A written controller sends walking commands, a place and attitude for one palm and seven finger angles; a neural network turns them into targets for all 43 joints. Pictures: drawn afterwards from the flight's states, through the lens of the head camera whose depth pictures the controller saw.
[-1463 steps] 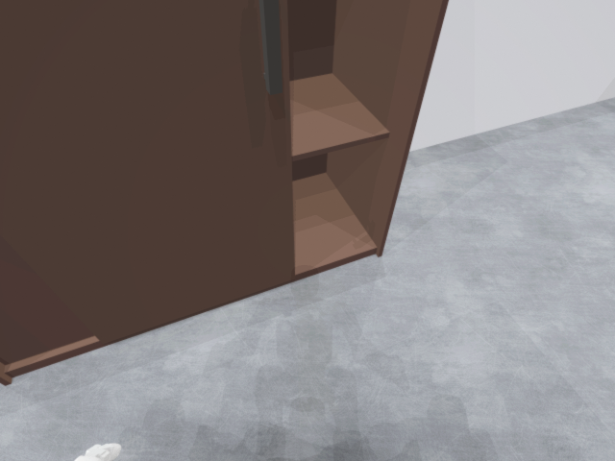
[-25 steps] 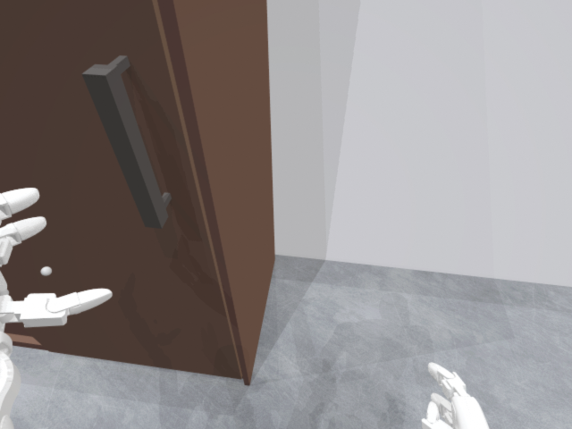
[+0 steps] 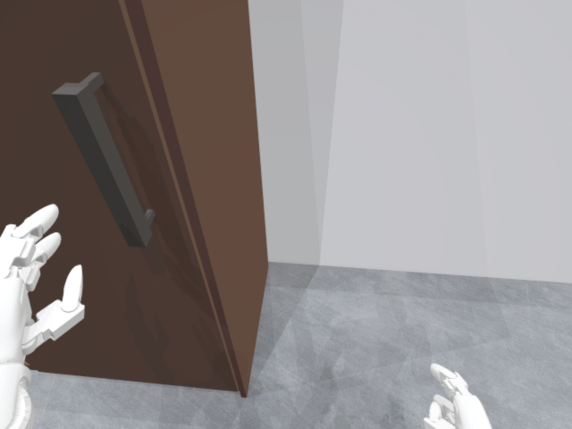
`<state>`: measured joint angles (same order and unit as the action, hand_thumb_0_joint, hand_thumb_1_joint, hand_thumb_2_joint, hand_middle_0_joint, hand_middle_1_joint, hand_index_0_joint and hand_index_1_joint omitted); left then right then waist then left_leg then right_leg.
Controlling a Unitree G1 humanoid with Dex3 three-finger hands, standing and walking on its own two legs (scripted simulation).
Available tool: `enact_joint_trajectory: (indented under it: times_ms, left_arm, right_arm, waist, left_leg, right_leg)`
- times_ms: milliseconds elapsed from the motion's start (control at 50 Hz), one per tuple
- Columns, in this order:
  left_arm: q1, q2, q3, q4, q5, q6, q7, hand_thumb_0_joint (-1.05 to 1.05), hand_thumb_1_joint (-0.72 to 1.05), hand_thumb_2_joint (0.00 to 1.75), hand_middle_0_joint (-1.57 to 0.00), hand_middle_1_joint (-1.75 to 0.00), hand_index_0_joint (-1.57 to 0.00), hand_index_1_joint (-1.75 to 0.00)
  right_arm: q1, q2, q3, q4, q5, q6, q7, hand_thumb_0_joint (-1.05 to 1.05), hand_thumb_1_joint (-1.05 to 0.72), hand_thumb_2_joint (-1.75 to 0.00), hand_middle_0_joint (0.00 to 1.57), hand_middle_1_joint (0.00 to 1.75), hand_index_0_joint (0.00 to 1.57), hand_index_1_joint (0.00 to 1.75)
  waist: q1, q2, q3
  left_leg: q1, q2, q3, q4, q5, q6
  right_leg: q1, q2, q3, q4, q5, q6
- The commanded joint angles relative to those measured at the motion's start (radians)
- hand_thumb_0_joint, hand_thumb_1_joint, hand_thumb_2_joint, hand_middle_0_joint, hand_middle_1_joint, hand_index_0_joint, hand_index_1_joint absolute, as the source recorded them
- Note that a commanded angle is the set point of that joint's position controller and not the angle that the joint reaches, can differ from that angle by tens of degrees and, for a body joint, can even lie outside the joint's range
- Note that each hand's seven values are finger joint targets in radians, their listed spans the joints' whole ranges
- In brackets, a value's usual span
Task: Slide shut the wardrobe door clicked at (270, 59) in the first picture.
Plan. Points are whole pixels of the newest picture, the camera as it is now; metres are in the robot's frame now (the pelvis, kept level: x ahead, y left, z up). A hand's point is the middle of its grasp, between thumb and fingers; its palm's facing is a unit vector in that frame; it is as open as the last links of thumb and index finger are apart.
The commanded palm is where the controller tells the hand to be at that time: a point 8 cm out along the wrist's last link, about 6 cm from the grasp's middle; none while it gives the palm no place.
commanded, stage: draw the hand back to the body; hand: left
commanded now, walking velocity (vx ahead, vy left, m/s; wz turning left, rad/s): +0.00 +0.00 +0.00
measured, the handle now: (119, 168) +0.37 +0.28 +0.20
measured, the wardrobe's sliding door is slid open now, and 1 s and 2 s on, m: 0.00 0.00 0.00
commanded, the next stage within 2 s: step back with the hand held close in 0.32 s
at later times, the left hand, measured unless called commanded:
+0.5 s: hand (71, 309) +0.18 +0.26 +0.16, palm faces +0.46 -0.80 -0.38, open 7.4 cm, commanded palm +0.13 +0.29 +0.17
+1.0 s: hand (19, 337) +0.15 +0.29 +0.15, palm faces +0.40 -0.77 -0.49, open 7.4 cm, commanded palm +0.08 +0.33 +0.17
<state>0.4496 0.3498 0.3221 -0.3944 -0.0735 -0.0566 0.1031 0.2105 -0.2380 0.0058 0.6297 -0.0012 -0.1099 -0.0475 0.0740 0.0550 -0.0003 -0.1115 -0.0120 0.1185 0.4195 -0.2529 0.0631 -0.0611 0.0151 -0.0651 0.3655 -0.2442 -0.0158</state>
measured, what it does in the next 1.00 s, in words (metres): shifts its weight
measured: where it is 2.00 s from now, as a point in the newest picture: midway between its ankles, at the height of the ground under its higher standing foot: outside the picture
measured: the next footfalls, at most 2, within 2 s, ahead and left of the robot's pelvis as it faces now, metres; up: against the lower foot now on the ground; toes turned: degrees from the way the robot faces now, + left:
right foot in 1.76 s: -0.24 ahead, -0.11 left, +0.00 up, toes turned -3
left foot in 1.90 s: -0.09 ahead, +0.10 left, +0.00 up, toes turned -4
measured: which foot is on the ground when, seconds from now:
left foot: down 0.00-1.00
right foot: down 0.00-1.00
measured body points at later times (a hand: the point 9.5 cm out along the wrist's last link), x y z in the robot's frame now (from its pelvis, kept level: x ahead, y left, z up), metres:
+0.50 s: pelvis -0.01 -0.01 +0.00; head -0.03 -0.03 +0.45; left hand +0.15 +0.30 +0.18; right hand +0.18 -0.23 -0.08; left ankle -0.01 +0.07 -0.74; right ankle -0.03 -0.11 -0.74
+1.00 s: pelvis -0.06 +0.03 -0.01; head -0.05 +0.04 +0.43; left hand +0.12 +0.33 +0.18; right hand +0.10 -0.22 -0.09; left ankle -0.01 +0.07 -0.74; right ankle -0.03 -0.12 -0.74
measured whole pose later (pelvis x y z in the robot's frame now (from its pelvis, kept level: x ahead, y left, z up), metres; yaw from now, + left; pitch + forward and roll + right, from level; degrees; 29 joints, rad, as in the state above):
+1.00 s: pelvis -0.06 +0.03 -0.01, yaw -1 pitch -1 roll -1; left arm 0.50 0.42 0.43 -0.46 -0.02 -0.19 0.13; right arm 0.24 -0.24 -0.01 0.53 0.01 -0.03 -0.08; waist 0.00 0.01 0.02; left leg -0.34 -0.03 0.16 0.56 -0.23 0.13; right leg -0.32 0.00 0.04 0.58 -0.23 0.03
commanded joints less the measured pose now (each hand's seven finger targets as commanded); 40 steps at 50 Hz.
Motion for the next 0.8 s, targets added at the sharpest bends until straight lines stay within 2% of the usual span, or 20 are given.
enact_joint_trajectory:
  times_ms: [0, 60, 140, 200, 260, 300, 340, 360, 420, 440, 460, 480, 500, 520, 560, 620, 640, 680, 720, 780]
  left_arm:
    - [-0.113, 0.205, 0.132, -0.229, -0.002, -0.064, 0.024, 0.00, 0.90, 0.90, -0.20, -0.30, -0.20, -0.30]
    - [-0.109, 0.193, 0.124, -0.215, -0.007, -0.060, 0.021, 0.00, 0.90, 0.90, -0.20, -0.30, -0.20, -0.30]
    - [-0.126, 0.179, 0.106, -0.204, -0.006, -0.057, 0.020, 0.00, 0.90, 0.90, -0.20, -0.30, -0.20, -0.30]
    - [-0.117, 0.190, 0.119, -0.194, -0.007, -0.057, 0.020, 0.00, 0.90, 0.90, -0.20, -0.30, -0.20, -0.30]
    - [-0.122, 0.187, 0.116, -0.190, -0.009, -0.057, 0.019, 0.00, 0.90, 0.90, -0.20, -0.30, -0.20, -0.30]
    - [-0.118, 0.195, 0.123, -0.184, -0.010, -0.059, 0.019, 0.00, 0.90, 0.90, -0.20, -0.30, -0.20, -0.30]
    - [-0.130, 0.189, 0.115, -0.182, -0.011, -0.060, 0.017, 0.00, 0.90, 0.90, -0.20, -0.30, -0.20, -0.30]
    - [-0.128, 0.192, 0.120, -0.183, -0.012, -0.062, 0.017, 0.00, 0.90, 0.90, -0.20, -0.30, -0.20, -0.30]
    - [-0.158, 0.210, 0.131, -0.193, -0.009, -0.069, 0.021, 0.00, 0.90, 0.90, -0.20, -0.30, -0.20, -0.30]
    - [-0.245, 0.317, 0.234, -0.271, -0.004, -0.113, 0.028, 0.00, 0.90, 0.90, -0.20, -0.30, -0.20, -0.30]
    - [-0.140, 0.234, 0.174, -0.188, 0.002, -0.122, 0.023, 0.00, 0.90, 0.90, -0.20, -0.30, -0.20, -0.30]
    - [-0.097, 0.200, 0.144, -0.167, 0.012, -0.125, 0.021, 0.00, 0.90, 0.90, -0.20, -0.30, -0.20, -0.30]
    - [-0.084, 0.188, 0.128, -0.164, 0.017, -0.131, 0.021, 0.00, 0.90, 0.90, -0.20, -0.30, -0.20, -0.30]
    - [-0.092, 0.191, 0.127, -0.185, 0.018, -0.139, 0.022, 0.00, 0.90, 0.90, -0.20, -0.30, -0.20, -0.30]
    - [-0.051, 0.202, 0.142, -0.179, 0.019, -0.145, 0.029, 0.00, 0.90, 0.90, -0.20, -0.30, -0.20, -0.30]
    - [0.001, 0.245, 0.191, -0.192, 0.016, -0.151, 0.037, 0.00, 0.90, 0.90, -0.20, -0.30, -0.20, -0.30]
    - [0.011, 0.239, 0.188, -0.212, 0.016, -0.152, 0.038, 0.00, 0.90, 0.90, -0.20, -0.30, -0.20, -0.30]
    - [0.052, 0.254, 0.213, -0.221, 0.014, -0.155, 0.042, 0.00, 0.90, 0.90, -0.20, -0.30, -0.20, -0.30]
    - [0.067, 0.267, 0.228, -0.251, 0.014, -0.158, 0.044, 0.00, 0.90, 0.90, -0.20, -0.30, -0.20, -0.30]
    - [0.091, 0.258, 0.232, -0.269, 0.019, -0.167, 0.048, 0.00, 0.90, 0.90, -0.20, -0.30, -0.20, -0.30]
  right_arm:
    - [-0.118, -0.107, -0.038, -0.162, 0.001, -0.048, -0.014, 0.00, -0.90, -0.90, 0.20, 0.30, 0.20, 0.30]
    - [-0.124, -0.105, -0.036, -0.161, 0.002, -0.043, -0.017, 0.00, -0.90, -0.90, 0.20, 0.30, 0.20, 0.30]
    - [-0.131, -0.107, -0.034, -0.159, 0.002, -0.041, -0.016, 0.00, -0.90, -0.90, 0.20, 0.30, 0.20, 0.30]
    - [-0.135, -0.105, -0.033, -0.159, -0.001, -0.040, -0.018, 0.00, -0.90, -0.90, 0.20, 0.30, 0.20, 0.30]
    - [-0.141, -0.104, -0.032, -0.159, 0.000, -0.038, -0.019, 0.00, -0.90, -0.90, 0.20, 0.30, 0.20, 0.30]
    - [-0.144, -0.102, -0.034, -0.158, -0.001, -0.037, -0.022, 0.00, -0.90, -0.90, 0.20, 0.30, 0.20, 0.30]
    - [-0.149, -0.102, -0.032, -0.157, 0.000, -0.037, -0.023, 0.00, -0.90, -0.90, 0.20, 0.30, 0.20, 0.30]
    - [-0.148, -0.101, -0.034, -0.157, 0.000, -0.037, -0.025, 0.00, -0.90, -0.90, 0.20, 0.30, 0.20, 0.30]
    - [-0.147, -0.102, -0.035, -0.151, 0.001, -0.043, -0.026, 0.00, -0.90, -0.90, 0.20, 0.30, 0.20, 0.30]
    - [-0.146, -0.121, -0.030, -0.204, 0.016, -0.027, -0.027, 0.00, -0.90, -0.90, 0.20, 0.30, 0.20, 0.30]
    - [-0.133, -0.106, -0.028, -0.177, 0.005, -0.012, -0.029, 0.00, -0.90, -0.90, 0.20, 0.30, 0.20, 0.30]
    - [-0.123, -0.111, -0.032, -0.183, 0.004, -0.001, -0.024, 0.00, -0.90, -0.90, 0.20, 0.30, 0.20, 0.30]
    - [-0.122, -0.114, -0.036, -0.190, 0.003, 0.009, -0.022, 0.00, -0.90, -0.90, 0.20, 0.30, 0.20, 0.30]
    - [-0.124, -0.117, -0.039, -0.195, 0.004, 0.015, -0.024, 0.00, -0.90, -0.90, 0.20, 0.30, 0.20, 0.30]
    - [-0.112, -0.119, -0.046, -0.209, 0.008, 0.025, -0.028, 0.00, -0.90, -0.90, 0.20, 0.30, 0.20, 0.30]
    - [-0.115, -0.121, -0.051, -0.230, 0.010, 0.045, -0.035, 0.00, -0.90, -0.90, 0.20, 0.30, 0.20, 0.30]
    - [-0.114, -0.119, -0.052, -0.240, 0.012, 0.052, -0.035, 0.00, -0.90, -0.90, 0.20, 0.30, 0.20, 0.30]
    - [-0.113, -0.119, -0.056, -0.255, 0.014, 0.062, -0.037, 0.00, -0.90, -0.90, 0.20, 0.30, 0.20, 0.30]
    - [-0.116, -0.124, -0.058, -0.265, 0.014, 0.068, -0.037, 0.00, -0.90, -0.90, 0.20, 0.30, 0.20, 0.30]
    - [-0.107, -0.126, -0.061, -0.273, 0.015, 0.065, -0.038, 0.00, -0.90, -0.90, 0.20, 0.30, 0.20, 0.30]
  waist:
    - [0.000, 0.017, -0.077]
    - [-0.002, 0.002, -0.064]
    - [-0.005, 0.025, -0.038]
    - [0.000, -0.008, -0.046]
    - [0.001, 0.009, -0.037]
    - [0.003, -0.018, -0.041]
    - [-0.001, 0.004, -0.016]
    - [0.000, -0.013, -0.028]
    - [-0.002, 0.013, -0.035]
    - [-0.037, -0.005, 0.042]
    - [-0.045, -0.041, 0.018]
    - [-0.045, -0.066, -0.004]
    - [-0.046, -0.050, -0.031]
    - [-0.047, -0.026, -0.057]
    - [-0.046, -0.027, -0.117]
    - [-0.043, -0.037, -0.162]
    - [-0.044, -0.037, -0.174]
    - [-0.042, -0.044, -0.184]
    - [-0.040, -0.015, -0.189]
    - [-0.040, 0.013, -0.179]
  left_leg:
    - [0.062, 0.062, -0.123, -0.053, 0.316, -0.060]
    - [0.060, 0.059, -0.118, -0.052, 0.302, -0.053]
    - [0.056, 0.059, -0.118, -0.063, 0.262, -0.051]
    - [0.053, 0.053, -0.115, -0.062, 0.252, -0.044]
    - [0.049, 0.051, -0.113, -0.068, 0.228, -0.043]
    - [0.051, 0.050, -0.110, -0.066, 0.218, -0.038]
    - [0.048, 0.049, -0.108, -0.070, 0.192, -0.038]
    - [0.052, 0.049, -0.108, -0.070, 0.194, -0.036]
    - [0.056, 0.046, -0.105, -0.070, 0.181, -0.037]
    - [-0.002, 0.065, -0.103, -0.030, 0.072, -0.013]
    - [0.000, 0.060, -0.113, -0.005, 0.055, -0.009]
    - [0.001, 0.062, -0.110, 0.005, 0.068, -0.011]
    - [0.003, 0.066, -0.103, 0.008, 0.091, -0.010]
    - [0.009, 0.070, -0.100, 0.004, 0.125, -0.013]
    - [0.016, 0.084, -0.102, -0.008, 0.193, -0.014]
    - [0.010, 0.098, -0.109, -0.013, 0.308, -0.013]
    - [-0.006, 0.105, -0.113, -0.012, 0.335, -0.013]
    - [-0.029, 0.114, -0.122, -0.015, 0.352, -0.012]
    - [-0.065, 0.120, -0.135, -0.021, 0.346, -0.011]
    - [-0.144, 0.146, -0.157, -0.052, 0.275, -0.002]
  right_leg:
    - [-0.043, -0.018, 0.063, -0.043, 0.220, -0.011]
    - [-0.043, -0.020, 0.066, -0.050, 0.224, -0.012]
    - [-0.051, -0.020, 0.068, -0.063, 0.194, -0.011]
    - [-0.041, -0.022, 0.067, -0.064, 0.201, -0.011]
    - [-0.038, -0.024, 0.070, -0.074, 0.184, -0.011]
    - [-0.040, -0.024, 0.071, -0.078, 0.182, -0.010]
    - [-0.050, -0.026, 0.078, -0.093, 0.158, -0.010]
    - [-0.044, -0.026, 0.076, -0.091, 0.160, -0.009]
    - [-0.040, -0.027, 0.079, -0.099, 0.147, -0.011]
    - [-0.193, -0.081, 0.229, -0.159, 0.192, 0.000]
    - [-0.203, -0.111, 0.240, -0.159, 0.193, -0.003]
    - [-0.208, -0.118, 0.248, -0.152, 0.205, -0.002]
    - [-0.202, -0.123, 0.243, -0.138, 0.233, 0.002]
    - [-0.188, -0.122, 0.227, -0.115, 0.282, 0.003]
    - [-0.151, -0.112, 0.205, -0.059, 0.363, 0.005]
    - [-0.120, -0.096, 0.178, 0.006, 0.456, 0.012]
    - [-0.102, -0.093, 0.176, 0.027, 0.475, 0.012]
    - [-0.093, -0.085, 0.176, 0.055, 0.473, 0.012]
    - [-0.079, -0.077, 0.169, 0.080, 0.453, 0.012]
    - [-0.055, -0.056, 0.162, 0.133, 0.384, 0.016]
